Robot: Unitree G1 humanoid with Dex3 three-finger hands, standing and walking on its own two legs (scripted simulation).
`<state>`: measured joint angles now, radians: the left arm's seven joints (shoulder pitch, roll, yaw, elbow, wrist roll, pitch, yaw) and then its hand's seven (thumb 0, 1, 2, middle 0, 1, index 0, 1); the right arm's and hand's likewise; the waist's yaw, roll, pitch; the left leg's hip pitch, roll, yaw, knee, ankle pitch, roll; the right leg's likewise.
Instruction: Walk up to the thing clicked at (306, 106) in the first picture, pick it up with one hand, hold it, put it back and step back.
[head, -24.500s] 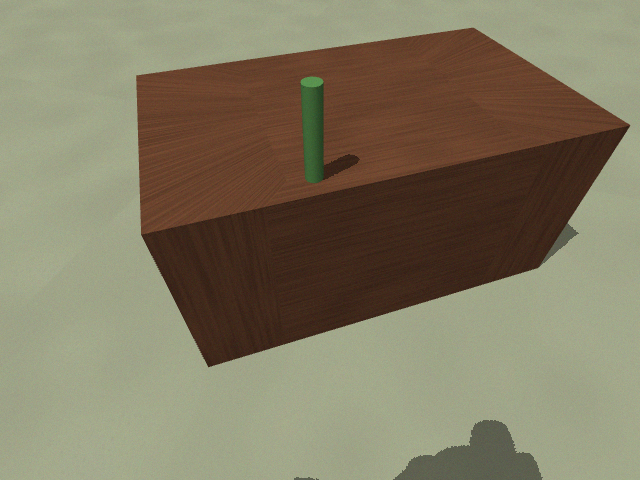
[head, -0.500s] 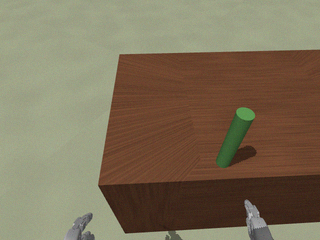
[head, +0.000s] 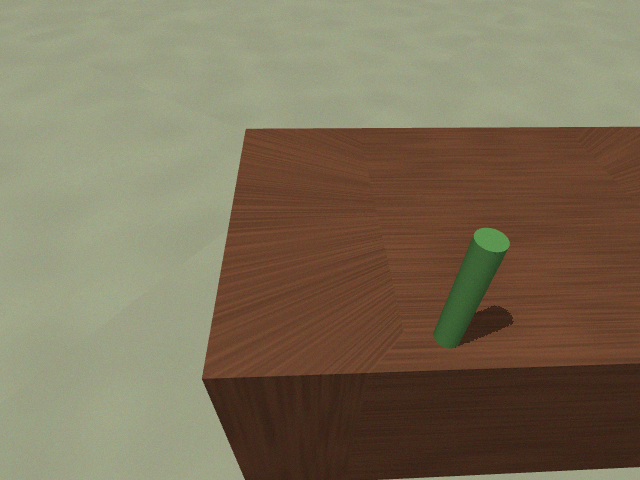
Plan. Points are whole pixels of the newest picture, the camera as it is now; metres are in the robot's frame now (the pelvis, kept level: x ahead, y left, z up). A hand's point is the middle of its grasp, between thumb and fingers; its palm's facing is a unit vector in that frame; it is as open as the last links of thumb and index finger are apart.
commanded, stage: home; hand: right
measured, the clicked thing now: (465, 295) +0.40 -0.21 +0.00
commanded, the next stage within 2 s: stand in 1.60 s
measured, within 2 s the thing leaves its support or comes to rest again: neither
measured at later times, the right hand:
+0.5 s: hand out of the picture +0.05 -0.25 -0.15, palm faces -0.06 +0.93 -0.36, open 17.2 cm
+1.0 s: hand out of the picture +0.08 -0.25 -0.15, palm faces -0.06 +0.93 -0.36, open 17.3 cm
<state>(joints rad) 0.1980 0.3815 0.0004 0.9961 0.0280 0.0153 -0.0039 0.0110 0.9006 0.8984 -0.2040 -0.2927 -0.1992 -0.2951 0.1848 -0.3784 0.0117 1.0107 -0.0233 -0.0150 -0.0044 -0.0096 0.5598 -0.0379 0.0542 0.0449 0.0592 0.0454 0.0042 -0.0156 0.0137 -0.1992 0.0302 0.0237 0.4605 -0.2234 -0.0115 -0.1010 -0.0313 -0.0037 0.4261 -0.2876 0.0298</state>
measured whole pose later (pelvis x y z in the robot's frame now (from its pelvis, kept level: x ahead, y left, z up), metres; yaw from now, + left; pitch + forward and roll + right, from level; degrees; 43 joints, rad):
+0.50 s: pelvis -0.01 +0.01 +0.01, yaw +0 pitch -2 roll +0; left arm 0.18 0.36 -0.01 1.12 0.02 0.01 -0.01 0.01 0.90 0.90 -0.21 -0.29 -0.20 -0.30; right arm 0.15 -0.35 0.02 1.13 -0.02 -0.01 0.01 -0.01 0.50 -0.07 0.06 0.06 0.07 0.06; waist 0.00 -0.02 0.03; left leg -0.18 0.01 0.02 0.37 -0.15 0.00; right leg -0.09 -0.05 -0.01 0.35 -0.22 0.04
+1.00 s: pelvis +0.00 +0.00 +0.01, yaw +1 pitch -2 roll +0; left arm 0.14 0.35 -0.01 1.11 0.02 0.00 0.00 0.01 0.90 0.90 -0.21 -0.29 -0.20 -0.30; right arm 0.11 -0.36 0.02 1.13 -0.01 -0.01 0.00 -0.01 0.51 -0.07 0.06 0.05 0.07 0.05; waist 0.00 -0.01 0.04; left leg -0.16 0.01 0.01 0.36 -0.17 -0.01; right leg -0.05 -0.04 -0.02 0.32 -0.23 0.04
